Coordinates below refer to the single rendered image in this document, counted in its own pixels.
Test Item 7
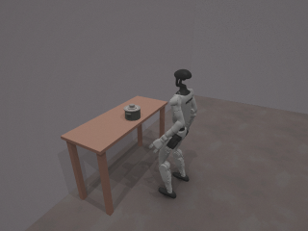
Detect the lid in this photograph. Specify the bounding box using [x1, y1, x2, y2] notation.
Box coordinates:
[123, 105, 141, 113]

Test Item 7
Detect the left robot forearm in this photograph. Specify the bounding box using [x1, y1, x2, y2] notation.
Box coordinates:
[160, 121, 182, 143]

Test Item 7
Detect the right robot forearm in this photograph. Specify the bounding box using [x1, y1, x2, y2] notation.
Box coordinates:
[185, 112, 197, 127]

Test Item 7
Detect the humanoid robot torso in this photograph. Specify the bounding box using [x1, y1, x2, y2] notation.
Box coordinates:
[171, 92, 193, 142]

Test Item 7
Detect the robot left hand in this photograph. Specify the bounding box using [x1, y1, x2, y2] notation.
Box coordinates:
[149, 139, 164, 154]

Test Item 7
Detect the robot head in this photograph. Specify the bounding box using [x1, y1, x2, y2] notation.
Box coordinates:
[174, 69, 192, 96]

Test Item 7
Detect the left robot upper arm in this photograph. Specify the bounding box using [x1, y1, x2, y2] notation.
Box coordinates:
[169, 95, 185, 128]

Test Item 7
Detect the table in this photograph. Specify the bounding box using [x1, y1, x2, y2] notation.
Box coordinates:
[61, 95, 168, 216]

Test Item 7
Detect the pot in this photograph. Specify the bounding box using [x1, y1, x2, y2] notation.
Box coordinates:
[124, 110, 141, 121]

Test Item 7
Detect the right robot upper arm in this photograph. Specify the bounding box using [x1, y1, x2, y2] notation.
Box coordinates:
[188, 89, 197, 115]

